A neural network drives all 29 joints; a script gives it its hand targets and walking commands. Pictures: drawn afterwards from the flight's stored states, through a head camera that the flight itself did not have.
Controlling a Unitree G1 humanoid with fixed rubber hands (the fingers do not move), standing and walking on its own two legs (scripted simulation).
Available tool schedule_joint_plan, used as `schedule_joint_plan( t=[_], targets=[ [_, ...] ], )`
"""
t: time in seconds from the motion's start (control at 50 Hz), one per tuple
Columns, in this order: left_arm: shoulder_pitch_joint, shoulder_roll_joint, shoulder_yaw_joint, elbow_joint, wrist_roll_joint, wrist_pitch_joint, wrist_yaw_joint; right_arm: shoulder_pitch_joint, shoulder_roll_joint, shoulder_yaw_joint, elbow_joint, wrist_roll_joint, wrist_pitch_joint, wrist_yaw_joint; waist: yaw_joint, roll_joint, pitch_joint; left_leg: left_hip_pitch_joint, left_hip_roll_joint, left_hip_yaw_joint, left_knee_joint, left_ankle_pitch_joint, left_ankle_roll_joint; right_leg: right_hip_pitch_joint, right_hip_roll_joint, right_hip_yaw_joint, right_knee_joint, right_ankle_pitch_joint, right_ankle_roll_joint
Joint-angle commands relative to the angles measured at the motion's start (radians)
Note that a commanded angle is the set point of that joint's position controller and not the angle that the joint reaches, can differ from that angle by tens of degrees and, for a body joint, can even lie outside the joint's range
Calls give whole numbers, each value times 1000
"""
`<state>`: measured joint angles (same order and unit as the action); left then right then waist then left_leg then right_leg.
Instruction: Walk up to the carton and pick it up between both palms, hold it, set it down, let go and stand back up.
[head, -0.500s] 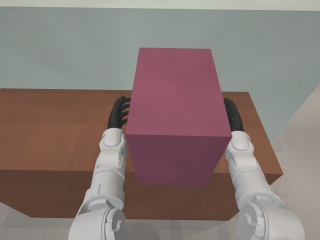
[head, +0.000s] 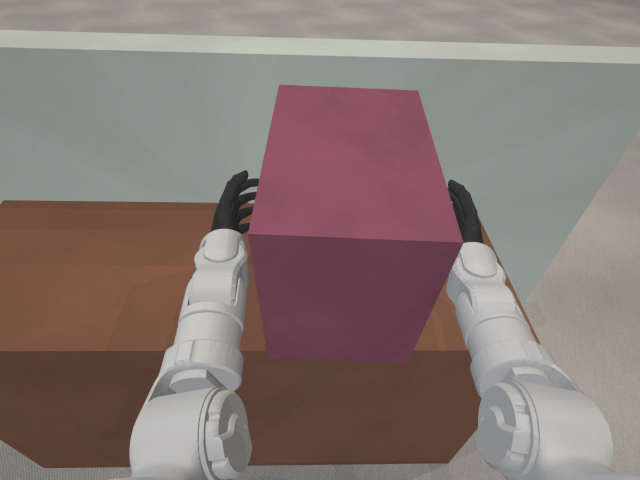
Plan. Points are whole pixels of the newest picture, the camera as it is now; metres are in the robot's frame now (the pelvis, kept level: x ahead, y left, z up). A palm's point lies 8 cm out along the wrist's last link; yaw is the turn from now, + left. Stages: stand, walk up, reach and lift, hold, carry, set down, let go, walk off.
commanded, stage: reach and lift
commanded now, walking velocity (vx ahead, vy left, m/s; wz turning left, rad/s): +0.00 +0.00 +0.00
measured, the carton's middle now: (343, 223) +0.48 +0.00 +0.07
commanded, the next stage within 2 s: none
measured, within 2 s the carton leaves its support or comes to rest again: neither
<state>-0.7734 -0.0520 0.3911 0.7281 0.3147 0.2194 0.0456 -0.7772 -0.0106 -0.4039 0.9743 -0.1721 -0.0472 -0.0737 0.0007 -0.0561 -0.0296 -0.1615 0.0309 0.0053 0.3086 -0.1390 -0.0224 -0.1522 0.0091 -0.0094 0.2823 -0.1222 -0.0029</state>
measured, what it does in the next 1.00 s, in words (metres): stands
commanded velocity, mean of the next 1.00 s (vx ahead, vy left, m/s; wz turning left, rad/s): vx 0.00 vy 0.00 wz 0.00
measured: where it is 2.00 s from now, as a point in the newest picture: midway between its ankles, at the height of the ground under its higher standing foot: outside the picture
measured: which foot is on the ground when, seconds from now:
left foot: down 0.00-1.00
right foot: down 0.00-1.00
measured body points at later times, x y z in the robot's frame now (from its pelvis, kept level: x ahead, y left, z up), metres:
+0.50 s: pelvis +0.00 +0.01 +0.00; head -0.04 +0.04 +0.45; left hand +0.40 +0.16 +0.17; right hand +0.40 -0.15 +0.16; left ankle +0.02 +0.13 -0.75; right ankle +0.02 -0.12 -0.75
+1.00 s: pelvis -0.01 +0.01 +0.00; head -0.06 +0.04 +0.44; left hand +0.38 +0.17 +0.21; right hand +0.39 -0.14 +0.20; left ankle +0.02 +0.13 -0.75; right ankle +0.02 -0.12 -0.75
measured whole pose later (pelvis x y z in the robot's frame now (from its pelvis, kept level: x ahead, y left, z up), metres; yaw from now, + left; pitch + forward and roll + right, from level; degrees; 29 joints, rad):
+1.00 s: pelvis -0.01 +0.01 +0.00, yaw +3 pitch -9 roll -1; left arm -0.77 -0.01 0.33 0.31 0.33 0.68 -0.01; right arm -0.83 -0.07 -0.09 0.78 0.15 0.25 -0.17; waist -0.10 -0.07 0.03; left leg -0.03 0.01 -0.03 0.35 -0.16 0.00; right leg 0.02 -0.01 -0.05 0.27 -0.13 0.01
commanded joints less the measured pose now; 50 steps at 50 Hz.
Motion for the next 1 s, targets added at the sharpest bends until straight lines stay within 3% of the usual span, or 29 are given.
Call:
schedule_joint_plan(
  t=[0.0, 0.06, 0.08, 0.12, 0.18, 0.26, 0.34, 0.46, 0.52, 0.56, 0.58, 0.62, 0.72, 0.76, 0.8, 0.82, 0.86, 0.92, 0.94, 0.98],
  targets=[
    [-565, -528, -305, -114, -42, -10, -106, -654, 499, 317, -171, 41, -40, 129, -4, 37, -404, 130, -42, 87, -18, 187, -14, 237, 22, -56, 3, 210, 29],
    [-597, -526, -330, -163, -64, 15, -113, -684, 505, 344, -214, 67, -26, 123, -12, 27, -418, 128, -46, 86, -24, 167, -5, 249, 17, -48, 0, 193, 32],
    [-589, -544, -377, -200, -88, 21, -109, -694, 503, 364, -257, 85, -32, 121, -25, 43, -457, 151, -43, 75, -12, 211, -13, 247, 21, -56, 9, 239, 32],
    [-552, -532, -377, -216, -77, 49, -114, -681, 495, 401, -262, 120, -8, 115, -22, 51, -408, 165, -49, 68, -7, 241, -20, 257, 27, -57, 4, 246, 31],
    [-590, -537, -401, -247, -95, 79, -119, -699, 480, 394, -270, 126, 13, 112, -45, 55, -386, 175, -44, 58, -13, 207, -22, 228, 29, -64, -7, 181, 27],
    [-578, -559, -466, -346, -128, 111, -109, -710, 485, 468, -346, 181, 24, 104, -56, 74, -483, 237, -47, 42, 22, 316, -35, 247, 38, -70, 5, 267, 26],
    [-526, -532, -450, -358, -109, 168, -131, -685, 481, 490, -363, 213, 60, 85, -67, 60, -386, 209, -58, 42, 6, 235, -16, 271, 26, -59, -9, 221, 31],
    [-530, -533, -466, -403, -109, 234, -147, -712, 470, 524, -400, 255, 93, 66, -84, 57, -342, 232, -58, 27, 4, 222, -13, 244, 34, -72, -18, 170, 33],
    [-539, -517, -459, -438, -115, 256, -162, -755, 493, 555, -467, 271, 100, 56, -69, 31, -372, 225, -63, 33, 9, 200, 4, 267, 30, -64, -14, 174, 39],
    [-543, -530, -470, -450, -113, 277, -166, -739, 475, 544, -455, 275, 115, 49, -101, 57, -349, 242, -61, 24, 13, 222, -7, 250, 36, -74, -16, 168, 34],
    [-578, -532, -487, -486, -119, 279, -167, -754, 487, 553, -465, 283, 115, 46, -98, 66, -364, 249, -62, 27, 17, 219, -6, 247, 34, -74, -16, 157, 35],
    [-591, -529, -490, -470, -118, 293, -167, -765, 480, 539, -461, 278, 127, 43, -111, 83, -335, 242, -61, 23, 12, 192, -11, 226, 37, -80, -22, 117, 29],
    [-572, -507, -463, -441, -114, 338, -178, -794, 488, 570, -484, 308, 162, 31, -101, 51, -310, 223, -66, 24, -1, 132, 12, 232, 29, -76, -33, 74, 35],
    [-617, -519, -479, -477, -120, 344, -182, -810, 487, 568, -481, 317, 168, 27, -107, 62, -326, 229, -62, 23, -1, 125, 8, 220, 35, -83, -31, 50, 31],
    [-604, -523, -485, -493, -125, 356, -178, -808, 495, 588, -491, 340, 179, 23, -107, 68, -349, 245, -62, 23, 13, 179, 7, 246, 37, -78, -25, 106, 30],
    [-581, -515, -468, -486, -112, 366, -179, -825, 495, 599, -515, 348, 184, 20, -95, 54, -334, 240, -63, 21, 10, 171, 11, 245, 38, -78, -30, 103, 33],
    [-597, -516, -472, -465, -118, 383, -185, -830, 482, 591, -496, 357, 203, 14, -115, 58, -308, 240, -62, 18, 2, 139, 12, 223, 36, -82, -44, 57, 31],
    [-612, -513, -473, -488, -120, 401, -182, -860, 493, 605, -520, 378, 219, 9, -104, 56, -322, 234, -61, 17, -2, 136, 14, 230, 39, -83, -41, 54, 28],
    [-631, -517, -483, -479, -129, 406, -182, -859, 485, 592, -500, 380, 229, 8, -120, 65, -309, 230, -60, 15, 1, 133, 9, 225, 39, -83, -41, 51, 25],
    [-642, -516, -479, -478, -126, 412, -183, -864, 490, 598, -491, 392, 244, 6, -114, 65, -301, 226, -59, 11, -6, 119, 10, 217, 41, -82, -47, 35, 23]
  ],
)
